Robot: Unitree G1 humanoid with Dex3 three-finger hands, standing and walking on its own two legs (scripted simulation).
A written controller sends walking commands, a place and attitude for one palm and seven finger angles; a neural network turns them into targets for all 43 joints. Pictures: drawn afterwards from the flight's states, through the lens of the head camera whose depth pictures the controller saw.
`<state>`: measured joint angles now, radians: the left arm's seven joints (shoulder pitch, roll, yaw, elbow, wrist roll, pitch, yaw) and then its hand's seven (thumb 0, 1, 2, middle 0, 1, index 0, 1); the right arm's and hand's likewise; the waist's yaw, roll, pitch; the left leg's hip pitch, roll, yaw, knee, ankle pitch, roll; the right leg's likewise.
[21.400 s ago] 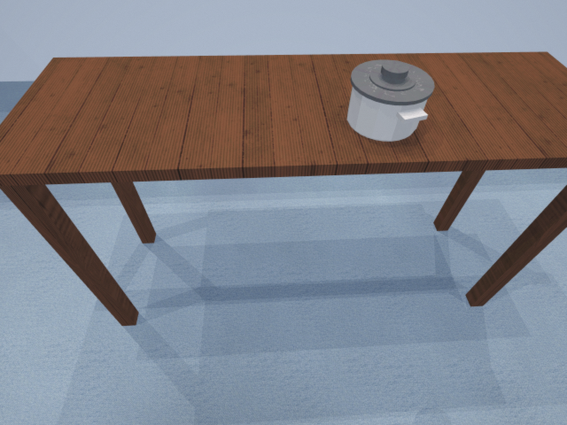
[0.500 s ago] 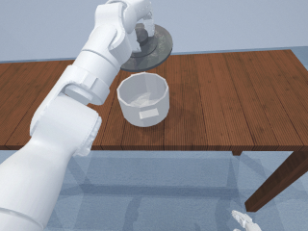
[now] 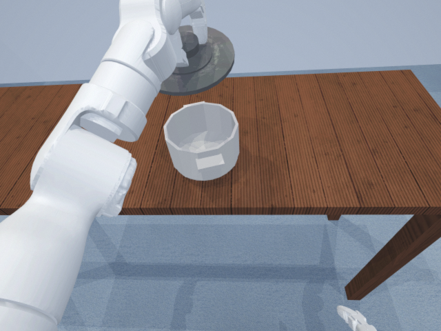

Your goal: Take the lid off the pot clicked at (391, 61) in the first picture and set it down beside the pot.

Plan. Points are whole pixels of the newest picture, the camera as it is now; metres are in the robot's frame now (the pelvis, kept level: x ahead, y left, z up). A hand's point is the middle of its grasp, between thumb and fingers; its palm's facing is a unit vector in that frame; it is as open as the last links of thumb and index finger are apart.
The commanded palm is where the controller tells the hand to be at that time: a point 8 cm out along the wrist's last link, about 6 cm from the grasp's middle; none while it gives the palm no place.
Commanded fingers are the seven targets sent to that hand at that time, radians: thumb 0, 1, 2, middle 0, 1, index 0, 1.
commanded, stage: move the lid sideways beside the pot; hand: left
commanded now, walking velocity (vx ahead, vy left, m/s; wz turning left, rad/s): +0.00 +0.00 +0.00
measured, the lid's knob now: (183, 45) +0.51 +0.05 +0.27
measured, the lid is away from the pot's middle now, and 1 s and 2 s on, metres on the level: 0.02 0.14 0.27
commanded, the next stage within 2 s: lower the lid onto the table in 1.98 s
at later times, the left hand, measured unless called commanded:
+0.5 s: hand (133, 49) +0.48 +0.12 +0.28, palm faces -0.20 -0.05 -0.98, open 8.2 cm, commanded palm +0.47 +0.12 +0.36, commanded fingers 0.00 0.53 1.07 -0.85 -0.99 -0.84 -0.99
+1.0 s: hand (102, 50) +0.49 +0.17 +0.28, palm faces -0.19 -0.03 -0.98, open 8.2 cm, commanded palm +0.47 +0.18 +0.36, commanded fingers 0.00 0.53 1.07 -0.85 -0.99 -0.84 -0.99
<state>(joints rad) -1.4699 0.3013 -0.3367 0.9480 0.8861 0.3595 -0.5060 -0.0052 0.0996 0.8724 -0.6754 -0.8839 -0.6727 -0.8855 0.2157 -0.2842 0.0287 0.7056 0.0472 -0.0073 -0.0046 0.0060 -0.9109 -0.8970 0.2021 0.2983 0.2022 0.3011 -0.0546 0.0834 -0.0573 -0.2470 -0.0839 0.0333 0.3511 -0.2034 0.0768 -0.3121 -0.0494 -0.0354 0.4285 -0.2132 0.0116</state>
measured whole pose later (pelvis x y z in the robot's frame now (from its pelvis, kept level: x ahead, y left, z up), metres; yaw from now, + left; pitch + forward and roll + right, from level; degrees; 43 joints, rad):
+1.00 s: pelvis +0.01 +0.01 +0.00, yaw +1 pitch +7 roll +0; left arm -1.37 0.53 -0.28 0.85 0.93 0.28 -0.59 -0.01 0.10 0.87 -0.67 -0.89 -0.67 -0.89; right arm 0.22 -0.28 0.02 0.67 0.06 0.04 -0.01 0.00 -0.91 -0.90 0.20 0.30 0.20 0.30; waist -0.06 0.07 -0.04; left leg -0.26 -0.09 0.02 0.35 -0.21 0.09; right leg -0.29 -0.06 -0.05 0.38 -0.20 0.03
